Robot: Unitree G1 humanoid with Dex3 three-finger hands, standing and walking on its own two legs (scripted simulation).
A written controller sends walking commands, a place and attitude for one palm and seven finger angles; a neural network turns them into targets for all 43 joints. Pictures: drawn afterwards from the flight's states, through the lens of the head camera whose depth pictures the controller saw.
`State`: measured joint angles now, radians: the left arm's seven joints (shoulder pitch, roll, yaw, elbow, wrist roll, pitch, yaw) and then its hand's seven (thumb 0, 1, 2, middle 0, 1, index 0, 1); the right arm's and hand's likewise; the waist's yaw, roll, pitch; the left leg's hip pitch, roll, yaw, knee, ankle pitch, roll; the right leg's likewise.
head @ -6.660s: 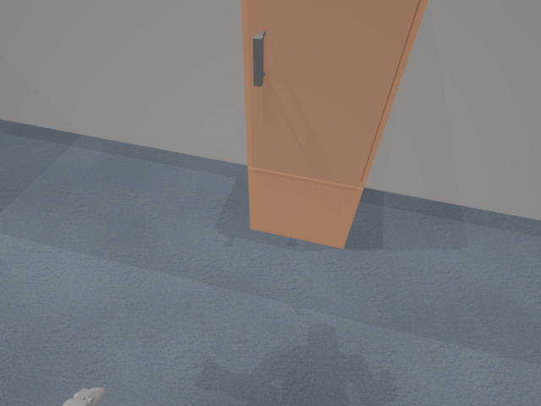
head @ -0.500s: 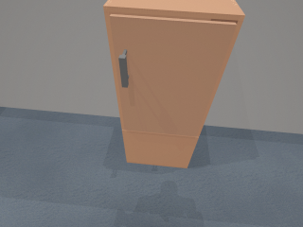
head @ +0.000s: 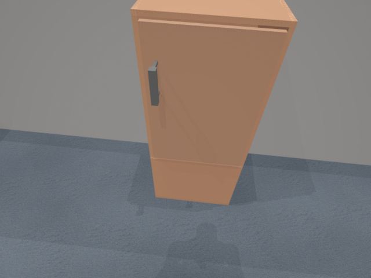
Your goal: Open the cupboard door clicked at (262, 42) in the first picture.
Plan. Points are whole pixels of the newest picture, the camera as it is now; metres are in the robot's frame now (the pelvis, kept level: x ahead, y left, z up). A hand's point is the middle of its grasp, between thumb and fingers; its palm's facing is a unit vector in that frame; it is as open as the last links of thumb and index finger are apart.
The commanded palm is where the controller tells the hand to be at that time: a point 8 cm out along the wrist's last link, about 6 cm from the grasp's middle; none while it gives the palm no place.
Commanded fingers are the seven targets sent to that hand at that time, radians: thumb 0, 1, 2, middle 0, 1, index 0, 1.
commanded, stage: look again from close up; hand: left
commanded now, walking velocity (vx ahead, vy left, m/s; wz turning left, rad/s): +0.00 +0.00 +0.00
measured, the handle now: (155, 83) +0.64 +0.14 +0.08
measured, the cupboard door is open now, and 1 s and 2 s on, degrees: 0 0 0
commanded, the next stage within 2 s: shuffle to correct the standing spot in 0.38 s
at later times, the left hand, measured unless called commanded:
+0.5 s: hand out of the picture +0.02 +0.15 -0.18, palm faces +0.02 -0.98 -0.18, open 7.4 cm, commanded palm none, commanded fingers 0.00 0.90 0.90 -0.20 -0.30 -0.20 -0.30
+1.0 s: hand out of the picture +0.10 +0.16 -0.18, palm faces +0.00 -0.99 -0.17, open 7.4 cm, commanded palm none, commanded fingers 0.00 0.90 0.90 -0.20 -0.30 -0.20 -0.30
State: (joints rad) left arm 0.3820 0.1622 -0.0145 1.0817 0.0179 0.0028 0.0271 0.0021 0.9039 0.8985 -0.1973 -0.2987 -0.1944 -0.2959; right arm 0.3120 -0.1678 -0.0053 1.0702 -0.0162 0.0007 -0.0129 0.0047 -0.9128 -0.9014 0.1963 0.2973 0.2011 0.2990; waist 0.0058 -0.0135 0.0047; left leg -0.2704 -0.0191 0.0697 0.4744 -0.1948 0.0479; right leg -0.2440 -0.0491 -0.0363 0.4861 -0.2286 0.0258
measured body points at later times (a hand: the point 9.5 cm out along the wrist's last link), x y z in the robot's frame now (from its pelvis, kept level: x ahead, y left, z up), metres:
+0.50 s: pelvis +0.01 -0.02 +0.00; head +0.02 -0.01 +0.45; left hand +0.02 +0.20 -0.16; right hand +0.01 -0.23 -0.16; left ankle +0.04 +0.09 -0.74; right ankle +0.02 -0.14 -0.74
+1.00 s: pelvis +0.09 -0.01 +0.00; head +0.12 +0.00 +0.45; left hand +0.11 +0.21 -0.16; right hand +0.04 -0.21 -0.15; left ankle +0.04 +0.09 -0.74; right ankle +0.11 -0.13 -0.70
